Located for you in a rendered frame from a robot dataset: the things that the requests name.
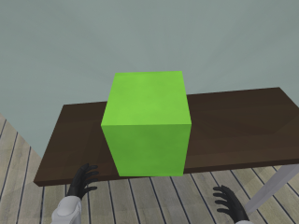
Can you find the left robot forearm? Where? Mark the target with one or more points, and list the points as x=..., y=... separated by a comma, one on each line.
x=68, y=211

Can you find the carton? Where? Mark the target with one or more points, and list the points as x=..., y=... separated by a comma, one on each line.
x=147, y=123

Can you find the left robot hand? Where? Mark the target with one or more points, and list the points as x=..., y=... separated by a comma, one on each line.
x=79, y=182

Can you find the right robot hand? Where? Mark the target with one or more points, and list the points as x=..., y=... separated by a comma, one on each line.
x=236, y=211

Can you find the table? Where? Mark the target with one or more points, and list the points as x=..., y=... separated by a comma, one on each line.
x=230, y=130

